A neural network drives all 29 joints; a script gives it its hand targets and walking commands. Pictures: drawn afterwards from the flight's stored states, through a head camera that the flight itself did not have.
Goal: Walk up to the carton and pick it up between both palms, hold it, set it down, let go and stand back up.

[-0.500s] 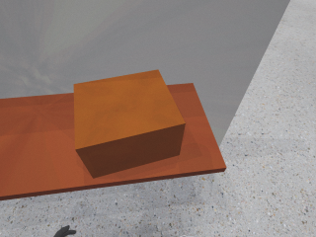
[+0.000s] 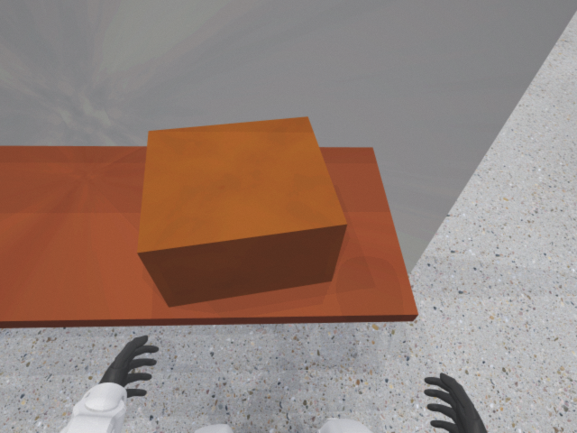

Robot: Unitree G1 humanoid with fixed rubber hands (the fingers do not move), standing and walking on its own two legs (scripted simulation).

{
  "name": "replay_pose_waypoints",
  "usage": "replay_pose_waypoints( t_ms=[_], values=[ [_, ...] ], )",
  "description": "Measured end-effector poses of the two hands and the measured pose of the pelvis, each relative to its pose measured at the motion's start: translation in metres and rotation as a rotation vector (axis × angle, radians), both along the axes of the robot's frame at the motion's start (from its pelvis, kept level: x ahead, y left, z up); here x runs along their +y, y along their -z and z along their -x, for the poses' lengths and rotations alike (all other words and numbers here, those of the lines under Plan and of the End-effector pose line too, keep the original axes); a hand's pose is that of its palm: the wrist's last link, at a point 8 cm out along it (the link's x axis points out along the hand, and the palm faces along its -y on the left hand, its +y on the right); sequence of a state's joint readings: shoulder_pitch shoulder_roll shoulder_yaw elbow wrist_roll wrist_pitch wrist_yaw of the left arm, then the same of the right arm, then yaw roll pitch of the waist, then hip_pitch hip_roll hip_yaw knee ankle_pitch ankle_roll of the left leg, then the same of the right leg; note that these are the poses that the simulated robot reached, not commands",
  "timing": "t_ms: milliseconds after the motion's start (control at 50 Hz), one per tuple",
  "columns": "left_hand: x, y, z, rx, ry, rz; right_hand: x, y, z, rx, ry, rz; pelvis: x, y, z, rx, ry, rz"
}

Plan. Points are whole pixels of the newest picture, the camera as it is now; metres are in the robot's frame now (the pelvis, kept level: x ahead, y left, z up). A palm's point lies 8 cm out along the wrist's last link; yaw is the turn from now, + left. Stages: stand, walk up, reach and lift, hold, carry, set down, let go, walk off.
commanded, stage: reach and lift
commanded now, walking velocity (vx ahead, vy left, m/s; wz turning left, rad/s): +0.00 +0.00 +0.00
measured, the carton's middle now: (241, 207) +0.47 +0.09 -0.01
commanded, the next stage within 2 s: none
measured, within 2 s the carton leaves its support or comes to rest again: neither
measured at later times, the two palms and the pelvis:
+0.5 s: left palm (90, 367) +0.21 +0.28 -0.04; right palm (442, 381) +0.20 -0.21 -0.05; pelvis +0.05 +0.02 +0.03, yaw +1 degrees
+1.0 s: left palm (67, 373) +0.20 +0.29 -0.02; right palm (429, 359) +0.22 -0.19 -0.03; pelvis +0.03 +0.02 +0.02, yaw +1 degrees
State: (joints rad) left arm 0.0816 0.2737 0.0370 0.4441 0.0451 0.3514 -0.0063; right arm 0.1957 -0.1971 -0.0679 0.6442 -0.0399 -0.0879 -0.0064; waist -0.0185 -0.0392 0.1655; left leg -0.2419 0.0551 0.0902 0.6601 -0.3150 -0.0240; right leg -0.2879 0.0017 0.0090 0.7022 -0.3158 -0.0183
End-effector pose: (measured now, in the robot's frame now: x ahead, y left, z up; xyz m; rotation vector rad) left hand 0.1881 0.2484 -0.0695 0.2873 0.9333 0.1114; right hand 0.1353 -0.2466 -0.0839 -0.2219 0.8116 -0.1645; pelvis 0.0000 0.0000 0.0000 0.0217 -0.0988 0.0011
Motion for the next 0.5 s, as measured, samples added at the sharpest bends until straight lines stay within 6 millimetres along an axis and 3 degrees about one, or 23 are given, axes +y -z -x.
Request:
replay_pose_waypoints(
  t_ms=[260,500],
  values=[
    [0.031,-0.021,-0.016,-0.118,-0.063,0.026,0.026,-0.020,-0.025,-0.076,0.002,-0.051,0.003,-0.019,-0.033,0.035,-0.008,0.010],
    [0.030,-0.025,-0.022,-0.243,-0.085,0.085,0.036,-0.038,-0.061,-0.170,-0.031,-0.075,0.020,-0.026,-0.051,0.029,-0.007,0.030]
  ],
)
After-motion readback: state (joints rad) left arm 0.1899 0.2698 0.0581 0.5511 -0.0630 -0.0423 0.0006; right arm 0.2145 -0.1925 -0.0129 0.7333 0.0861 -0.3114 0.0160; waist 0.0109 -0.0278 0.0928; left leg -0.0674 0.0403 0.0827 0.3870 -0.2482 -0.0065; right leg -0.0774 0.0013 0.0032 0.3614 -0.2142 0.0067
